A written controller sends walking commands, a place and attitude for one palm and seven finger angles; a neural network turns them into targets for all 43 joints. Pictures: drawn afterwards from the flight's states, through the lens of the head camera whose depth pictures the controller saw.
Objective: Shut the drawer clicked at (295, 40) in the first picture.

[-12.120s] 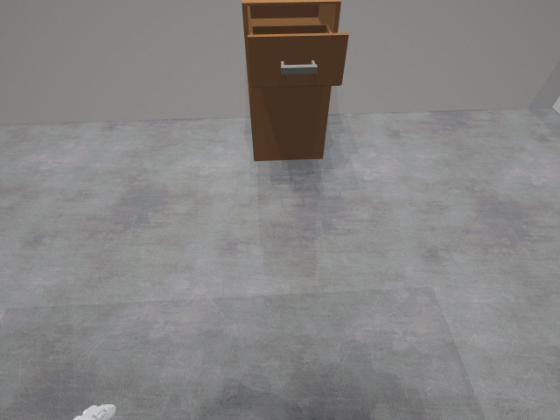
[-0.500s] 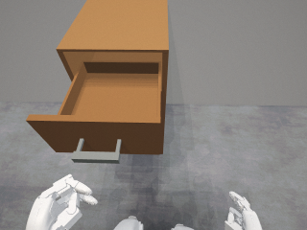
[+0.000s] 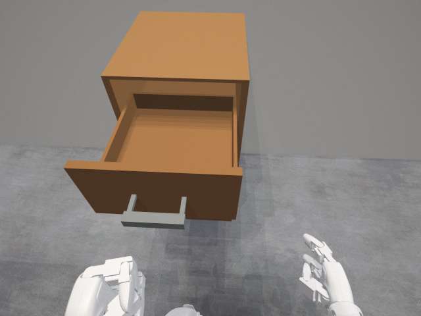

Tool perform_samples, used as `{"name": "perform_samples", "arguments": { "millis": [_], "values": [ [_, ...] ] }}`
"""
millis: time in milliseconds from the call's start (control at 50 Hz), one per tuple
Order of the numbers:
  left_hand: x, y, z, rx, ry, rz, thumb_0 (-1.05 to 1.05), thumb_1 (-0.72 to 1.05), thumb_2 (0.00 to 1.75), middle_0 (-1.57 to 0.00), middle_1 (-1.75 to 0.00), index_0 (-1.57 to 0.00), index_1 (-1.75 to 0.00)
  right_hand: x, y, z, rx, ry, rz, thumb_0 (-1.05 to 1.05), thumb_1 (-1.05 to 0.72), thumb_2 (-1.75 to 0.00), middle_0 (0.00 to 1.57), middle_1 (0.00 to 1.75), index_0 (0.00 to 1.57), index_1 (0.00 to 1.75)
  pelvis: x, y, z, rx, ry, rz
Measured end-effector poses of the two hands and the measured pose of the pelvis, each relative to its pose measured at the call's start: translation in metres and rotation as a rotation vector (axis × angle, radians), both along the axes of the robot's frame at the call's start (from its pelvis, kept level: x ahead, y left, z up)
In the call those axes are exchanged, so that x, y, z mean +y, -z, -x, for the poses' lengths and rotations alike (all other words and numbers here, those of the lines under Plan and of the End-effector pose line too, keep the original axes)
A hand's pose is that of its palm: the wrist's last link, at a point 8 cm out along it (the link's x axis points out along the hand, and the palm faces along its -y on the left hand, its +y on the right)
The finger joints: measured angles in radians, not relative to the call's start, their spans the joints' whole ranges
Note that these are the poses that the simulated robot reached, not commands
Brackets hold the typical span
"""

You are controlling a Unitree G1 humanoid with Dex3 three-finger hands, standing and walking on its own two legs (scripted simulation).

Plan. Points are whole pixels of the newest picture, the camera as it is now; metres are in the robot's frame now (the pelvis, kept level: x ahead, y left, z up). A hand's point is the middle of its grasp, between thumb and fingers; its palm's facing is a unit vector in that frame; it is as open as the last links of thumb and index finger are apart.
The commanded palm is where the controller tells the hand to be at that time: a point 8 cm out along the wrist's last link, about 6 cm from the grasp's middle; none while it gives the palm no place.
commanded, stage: raise the hand and make a fist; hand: left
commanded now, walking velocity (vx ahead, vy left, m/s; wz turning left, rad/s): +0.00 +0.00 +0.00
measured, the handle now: (156, 210) +0.33 +0.14 +0.00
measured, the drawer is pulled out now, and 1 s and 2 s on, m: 0.30 0.30 0.30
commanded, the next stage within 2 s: bring the fist close to the handle in 0.52 s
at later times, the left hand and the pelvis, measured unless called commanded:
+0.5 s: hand (129, 295) +0.15 +0.13 +0.10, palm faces +0.02 -1.00 +0.03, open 3.3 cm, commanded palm +0.10 +0.18 +0.10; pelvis +0.00 +0.02 +0.00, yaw +0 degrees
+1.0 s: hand (149, 283) +0.17 +0.11 +0.06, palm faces +0.02 -1.00 +0.01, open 3.3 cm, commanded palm +0.14 +0.17 +0.06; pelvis +0.00 +0.00 -0.01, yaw +0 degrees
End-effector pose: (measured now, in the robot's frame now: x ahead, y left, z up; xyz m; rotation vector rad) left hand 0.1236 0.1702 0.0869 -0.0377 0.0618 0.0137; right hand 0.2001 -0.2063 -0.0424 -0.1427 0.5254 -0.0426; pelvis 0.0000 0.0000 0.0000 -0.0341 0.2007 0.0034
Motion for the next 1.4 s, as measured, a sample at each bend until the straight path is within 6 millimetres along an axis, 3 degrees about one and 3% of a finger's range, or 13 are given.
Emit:
{"name": "perform_samples", "arguments": {
  "millis": [160,420,680,1400],
  "values": [
    [0.001,-0.012,0.003,-0.003,-0.005,0.002,0.02,0.9,0.9,-1.39,-1.59,-1.4,-1.59,0.012,0.001,0.007,0.026,-0.012,-0.011,0.01,-0.91,-0.9,0.2,0.3,0.21,0.3,0.01,-0.002,-0.003,-0.015,0.001,0.006],
    [0.01,-0.01,-0.001,0.002,-0.008,-0.015,0.02,0.91,0.9,-1.39,-1.6,-1.4,-1.6,0.005,0.007,0.02,0.062,0.021,0.017,0.01,-0.91,-0.9,0.2,0.3,0.2,0.3,0.016,0.001,-0.003,-0.008,0.005,0.009],
    [0.006,-0.011,0.003,0.016,-0.017,-0.015,0.02,0.91,0.9,-1.39,-1.6,-1.4,-1.6,0.004,0.003,0.014,0.042,0.019,0.007,0.01,-0.91,-0.9,0.2,0.3,0.2,0.3,0.013,0.0,-0.006,-0.009,0.005,0.006],
    [-0.016,0.063,-0.05,-0.006,0.008,-0.027,0.02,0.91,0.9,-1.39,-1.6,-1.4,-1.6,-0.026,0.058,0.019,0.177,0.014,0.049,0.01,-0.91,-0.9,0.2,0.3,0.2,0.3,-0.008,0.032,-0.004,0.116,0.011,-0.007]
  ]
}}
